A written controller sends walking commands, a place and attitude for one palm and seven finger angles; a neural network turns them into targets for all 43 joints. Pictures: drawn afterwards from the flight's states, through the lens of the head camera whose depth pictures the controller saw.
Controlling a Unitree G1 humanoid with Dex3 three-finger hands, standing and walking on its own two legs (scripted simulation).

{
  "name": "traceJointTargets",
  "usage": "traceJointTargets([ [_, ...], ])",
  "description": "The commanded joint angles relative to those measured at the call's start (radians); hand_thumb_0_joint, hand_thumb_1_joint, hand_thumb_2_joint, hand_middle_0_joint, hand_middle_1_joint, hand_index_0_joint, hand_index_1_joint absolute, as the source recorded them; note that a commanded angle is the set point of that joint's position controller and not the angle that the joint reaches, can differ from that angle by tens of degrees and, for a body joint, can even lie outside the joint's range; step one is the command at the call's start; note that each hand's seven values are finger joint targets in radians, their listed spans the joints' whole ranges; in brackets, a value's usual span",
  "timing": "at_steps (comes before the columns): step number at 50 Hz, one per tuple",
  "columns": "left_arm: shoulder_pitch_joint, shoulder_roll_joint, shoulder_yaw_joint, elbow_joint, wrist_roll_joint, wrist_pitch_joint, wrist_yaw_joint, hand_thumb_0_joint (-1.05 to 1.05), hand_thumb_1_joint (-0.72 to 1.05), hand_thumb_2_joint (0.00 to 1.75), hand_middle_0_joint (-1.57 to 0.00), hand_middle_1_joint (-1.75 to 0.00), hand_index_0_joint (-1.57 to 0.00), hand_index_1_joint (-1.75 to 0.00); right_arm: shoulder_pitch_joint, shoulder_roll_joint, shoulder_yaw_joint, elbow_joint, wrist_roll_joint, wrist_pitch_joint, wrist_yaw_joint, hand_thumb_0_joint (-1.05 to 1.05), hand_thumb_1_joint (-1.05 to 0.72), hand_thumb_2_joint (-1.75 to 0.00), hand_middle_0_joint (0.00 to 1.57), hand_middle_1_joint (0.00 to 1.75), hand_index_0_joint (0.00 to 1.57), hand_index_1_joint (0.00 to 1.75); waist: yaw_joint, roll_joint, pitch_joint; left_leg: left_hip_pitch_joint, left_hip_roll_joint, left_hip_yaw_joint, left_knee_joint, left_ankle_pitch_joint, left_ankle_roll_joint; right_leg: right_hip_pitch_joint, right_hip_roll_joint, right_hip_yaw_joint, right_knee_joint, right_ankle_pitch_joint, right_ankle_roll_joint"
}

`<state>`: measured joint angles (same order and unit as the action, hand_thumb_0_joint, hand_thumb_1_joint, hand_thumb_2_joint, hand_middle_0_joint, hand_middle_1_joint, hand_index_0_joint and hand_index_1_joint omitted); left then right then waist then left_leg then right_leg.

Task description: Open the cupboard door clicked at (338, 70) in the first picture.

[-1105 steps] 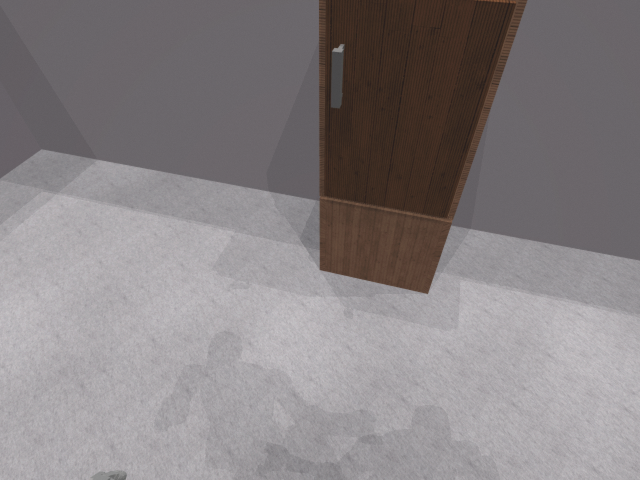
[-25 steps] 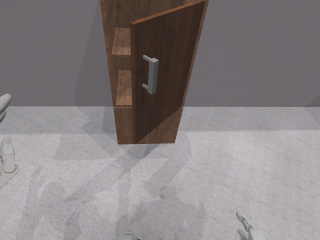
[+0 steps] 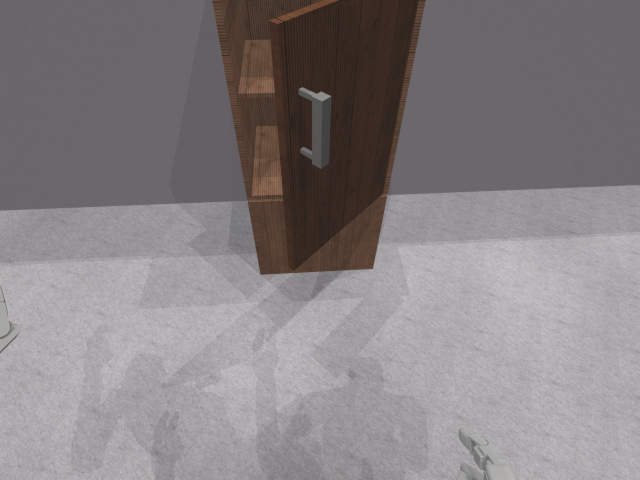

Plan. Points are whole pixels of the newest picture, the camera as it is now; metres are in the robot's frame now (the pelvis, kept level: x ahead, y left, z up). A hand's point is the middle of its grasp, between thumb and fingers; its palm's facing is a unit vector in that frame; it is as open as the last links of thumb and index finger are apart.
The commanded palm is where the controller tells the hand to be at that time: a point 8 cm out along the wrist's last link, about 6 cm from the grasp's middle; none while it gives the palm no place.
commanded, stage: let the arm hang, fingers relaxed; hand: left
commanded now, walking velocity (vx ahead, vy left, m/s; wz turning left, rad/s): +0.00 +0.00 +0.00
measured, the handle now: (312, 128) +0.67 +0.04 +0.08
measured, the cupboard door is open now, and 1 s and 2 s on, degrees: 44 44 44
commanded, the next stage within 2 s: look to check the result in 1.10 s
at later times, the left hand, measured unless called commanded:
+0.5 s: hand out of the picture +0.00 +0.21 -0.15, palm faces +0.10 -0.97 -0.22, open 7.1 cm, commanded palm none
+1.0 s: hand out of the picture +0.03 +0.19 -0.15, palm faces +0.06 -0.98 -0.21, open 7.3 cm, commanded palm none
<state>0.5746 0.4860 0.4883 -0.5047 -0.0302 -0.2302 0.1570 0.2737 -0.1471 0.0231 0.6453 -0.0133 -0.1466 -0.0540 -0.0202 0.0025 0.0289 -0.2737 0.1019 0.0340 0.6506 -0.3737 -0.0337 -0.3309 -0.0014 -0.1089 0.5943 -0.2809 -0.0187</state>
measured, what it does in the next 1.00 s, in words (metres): steps on the spot: left foot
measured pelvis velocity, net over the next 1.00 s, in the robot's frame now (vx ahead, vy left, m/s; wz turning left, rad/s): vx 0.03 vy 0.02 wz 0.03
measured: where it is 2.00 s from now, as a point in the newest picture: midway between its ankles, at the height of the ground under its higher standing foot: outside the picture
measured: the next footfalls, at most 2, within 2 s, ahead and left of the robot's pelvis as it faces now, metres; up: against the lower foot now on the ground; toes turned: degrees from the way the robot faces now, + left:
left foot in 0.24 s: +0.06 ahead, +0.13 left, +0.00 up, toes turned +9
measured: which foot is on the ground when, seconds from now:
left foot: down 0.00-0.00, up 0.02-0.22, down 0.24-1.00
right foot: down 0.00-1.00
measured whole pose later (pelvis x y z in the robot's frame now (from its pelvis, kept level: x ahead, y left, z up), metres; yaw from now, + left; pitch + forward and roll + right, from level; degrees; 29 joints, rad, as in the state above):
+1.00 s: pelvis +0.03 +0.02 +0.02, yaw +2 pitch -2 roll +0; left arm 0.26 0.13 0.01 1.17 0.00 -0.01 0.04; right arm 0.30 -0.11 0.01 1.18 -0.02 0.00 -0.03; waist -0.02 0.03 0.03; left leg -0.13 0.02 0.12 0.38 -0.22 0.01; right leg -0.15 -0.04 -0.12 0.41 -0.22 -0.01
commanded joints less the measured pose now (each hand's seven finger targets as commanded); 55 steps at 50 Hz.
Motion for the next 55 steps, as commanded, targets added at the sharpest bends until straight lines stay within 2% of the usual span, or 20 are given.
traceJointTargets([
  [1,-0.098,-0.107,-0.326,0.607,0.085,0.213,-0.141,0.0,0.9,0.9,-0.2,-0.3,-0.2,-0.3,-0.085,-0.149,-0.081,-0.007,0.025,0.053,0.062,0.0,-0.9,-0.9,0.2,0.3,0.2,0.3,0.004,-0.2,-0.112,-0.284,-0.003,-0.069,0.405,-0.303,0.034,0.078,-0.419,0.435,-0.208,0.219,-0.187],
  [2,-0.133,-0.127,-0.321,0.627,0.081,0.219,-0.139,0.0,0.9,0.9,-0.2,-0.3,-0.2,-0.3,-0.031,-0.145,-0.078,-0.007,0.008,0.104,0.061,0.0,-0.9,-0.9,0.2,0.3,0.2,0.3,0.011,-0.269,-0.074,-0.305,-0.04,0.0,0.501,-0.258,0.032,0.068,-0.351,0.348,-0.214,0.146,-0.196],
  [3,-0.18,-0.138,-0.343,0.656,0.074,0.225,-0.135,0.0,0.9,0.9,-0.2,-0.3,-0.2,-0.3,-0.042,-0.149,-0.071,-0.023,0.003,0.132,0.064,0.0,-0.9,-0.9,0.2,0.3,0.2,0.3,0.012,-0.283,-0.043,-0.315,-0.043,0.012,0.515,-0.222,0.033,0.073,-0.311,0.27,-0.214,0.19,-0.191],
  [5,-0.259,-0.139,-0.374,0.773,0.07,0.234,-0.129,0.0,0.9,0.9,-0.2,-0.3,-0.2,-0.3,-0.064,-0.137,-0.065,-0.01,0.0,0.158,0.069,0.0,-0.9,-0.9,0.2,0.3,0.2,0.3,-0.001,-0.281,-0.04,-0.241,-0.042,0.026,0.386,-0.175,0.032,0.077,-0.275,0.151,-0.188,0.319,-0.169],
  [6,-0.274,-0.136,-0.386,0.838,0.066,0.236,-0.13,0.0,0.9,0.9,-0.2,-0.3,-0.2,-0.3,-0.066,-0.123,-0.059,-0.004,-0.005,0.169,0.069,0.0,-0.9,-0.9,0.2,0.3,0.2,0.3,-0.001,-0.278,-0.037,-0.183,-0.059,0.041,0.287,-0.157,0.033,0.067,-0.256,0.128,-0.189,0.353,-0.157],
  [8,-0.296,-0.118,-0.395,0.989,0.064,0.235,-0.135,0.0,0.9,0.9,-0.2,-0.3,-0.2,-0.3,-0.026,-0.118,-0.06,0.06,-0.017,0.179,0.066,0.0,-0.9,-0.9,0.2,0.3,0.2,0.3,-0.012,-0.231,-0.038,-0.066,-0.085,0.064,0.109,-0.05,0.029,0.058,-0.222,0.122,-0.203,0.244,-0.131],
  [9,-0.315,-0.115,-0.401,1.057,0.056,0.234,-0.137,0.0,0.9,0.9,-0.2,-0.3,-0.2,-0.3,0.008,-0.122,-0.059,0.099,-0.019,0.178,0.064,0.0,-0.9,-0.9,0.2,0.3,0.2,0.3,-0.027,-0.177,-0.051,0.013,-0.084,0.058,-0.004,0.026,0.029,0.043,-0.21,0.109,-0.192,0.145,-0.108],
  [10,-0.329,-0.117,-0.413,1.118,0.047,0.235,-0.14,0.0,0.9,0.9,-0.2,-0.3,-0.2,-0.3,0.038,-0.132,-0.055,0.133,-0.016,0.173,0.064,0.0,-0.9,-0.9,0.2,0.3,0.2,0.3,-0.04,-0.088,-0.059,0.121,-0.063,0.027,-0.119,0.138,0.035,-0.015,-0.19,0.101,-0.151,0.028,-0.072],
  [11,-0.311,-0.168,-0.428,1.168,0.043,0.236,-0.146,0.0,0.9,0.9,-0.2,-0.3,-0.2,-0.3,0.044,-0.173,-0.053,0.161,-0.024,0.155,0.061,0.0,-0.9,-0.9,0.2,0.3,0.2,0.3,-0.026,0.115,-0.068,0.133,0.041,-0.137,-0.21,0.251,0.078,-0.052,-0.124,0.068,-0.07,-0.02,-0.017],
  [12,-0.289,-0.195,-0.442,1.214,0.041,0.236,-0.147,0.0,0.9,0.9,-0.2,-0.3,-0.2,-0.3,0.002,-0.217,-0.049,0.17,-0.032,0.147,0.051,0.0,-0.9,-0.9,0.2,0.3,0.2,0.3,0.007,0.226,-0.065,0.042,0.14,-0.233,-0.263,0.255,0.131,0.026,-0.085,0.046,-0.07,-0.062,0.015],
  [13,-0.281,-0.196,-0.443,1.265,0.044,0.233,-0.146,0.0,0.9,0.9,-0.2,-0.3,-0.2,-0.3,-0.047,-0.212,-0.043,0.178,-0.031,0.149,0.042,0.0,-0.9,-0.9,0.2,0.3,0.2,0.3,0.025,0.19,-0.044,-0.07,0.128,-0.225,-0.292,0.141,0.134,0.118,-0.066,0.056,-0.116,-0.06,0.014],
  [14,-0.291,-0.201,-0.43,1.324,0.048,0.232,-0.146,0.0,0.9,0.9,-0.2,-0.3,-0.2,-0.3,-0.07,-0.182,-0.039,0.205,-0.028,0.145,0.039,0.0,-0.9,-0.9,0.2,0.3,0.2,0.3,0.026,0.265,-0.018,-0.103,0.073,-0.164,-0.315,0.101,0.1,0.157,-0.079,0.056,-0.129,0.014,0.003],
  [15,-0.276,-0.208,-0.425,1.356,0.045,0.23,-0.144,0.0,0.9,0.9,-0.2,-0.3,-0.2,-0.3,-0.067,-0.155,-0.037,0.22,-0.026,0.145,0.034,0.0,-0.9,-0.9,0.2,0.3,0.2,0.3,0.037,0.298,-0.007,-0.107,0.051,-0.134,-0.321,0.121,0.082,0.189,-0.089,0.063,-0.147,0.062,-0.005],
  [18,-0.267,-0.199,-0.445,1.468,0.037,0.214,-0.142,0.0,0.9,0.9,-0.2,-0.3,-0.2,-0.3,-0.021,-0.12,-0.031,0.294,-0.013,0.139,0.028,0.0,-0.9,-0.9,0.2,0.3,0.2,0.3,0.026,0.199,-0.079,0.018,0.025,-0.068,-0.285,0.29,0.058,0.235,-0.123,0.079,-0.198,0.212,-0.019],
  [20,-0.279,-0.198,-0.453,1.511,0.037,0.208,-0.139,0.0,0.9,0.9,-0.2,-0.3,-0.2,-0.3,0.018,-0.117,-0.034,0.333,-0.005,0.139,0.025,0.0,-0.9,-0.9,0.2,0.3,0.2,0.3,0.014,0.075,-0.071,0.063,0.029,-0.061,-0.286,0.331,0.056,0.229,-0.131,0.069,-0.218,0.236,-0.021],
  [24,-0.265,-0.214,-0.467,1.587,0.036,0.208,-0.133,0.0,0.9,0.9,-0.2,-0.3,-0.2,-0.3,0.043,-0.112,-0.034,0.399,-0.003,0.14,0.022,0.0,-0.9,-0.9,0.2,0.3,0.2,0.3,0.009,0.009,-0.036,0.109,0.029,-0.045,-0.311,0.321,0.059,0.197,-0.137,0.067,-0.248,0.217,-0.017],
  [28,-0.252,-0.224,-0.471,1.636,0.036,0.21,-0.127,0.0,0.9,0.9,-0.2,-0.3,-0.2,-0.3,0.053,-0.097,-0.029,0.45,-0.004,0.14,0.022,0.0,-0.9,-0.9,0.2,0.3,0.2,0.3,0.014,-0.024,0.014,0.105,0.024,-0.036,-0.337,0.301,0.06,0.184,-0.137,0.072,-0.258,0.197,-0.015],
  [40,-0.236,-0.25,-0.465,1.659,0.037,0.212,-0.117,0.0,0.9,0.9,-0.2,-0.3,-0.2,-0.3,0.078,-0.06,-0.024,0.508,-0.005,0.138,0.02,0.0,-0.9,-0.9,0.2,0.3,0.2,0.3,0.02,-0.009,0.057,0.089,0.015,-0.024,-0.358,0.254,0.061,0.17,-0.13,0.085,-0.265,0.147,-0.014],
  [44,-0.233,-0.258,-0.465,1.66,0.035,0.212,-0.117,0.0,0.9,0.9,-0.2,-0.3,-0.2,-0.3,0.083,-0.048,-0.024,0.515,-0.007,0.138,0.019,0.0,-0.9,-0.9,0.2,0.3,0.2,0.3,0.019,0.019,0.069,0.084,0.011,-0.019,-0.36,0.251,0.059,0.166,-0.131,0.092,-0.265,0.155,-0.015],
  [55,-0.219,-0.264,-0.461,1.656,0.037,0.207,-0.115,0.0,0.9,0.9,-0.2,-0.3,-0.2,-0.3,0.105,-0.041,-0.03,0.51,-0.004,0.14,0.018,0.0,-0.9,-0.9,0.2,0.3,0.2,0.3,0.015,-0.01,0.058,0.101,0.011,-0.012,-0.345,0.244,0.059,0.159,-0.13,0.092,-0.275,0.155,-0.019],
])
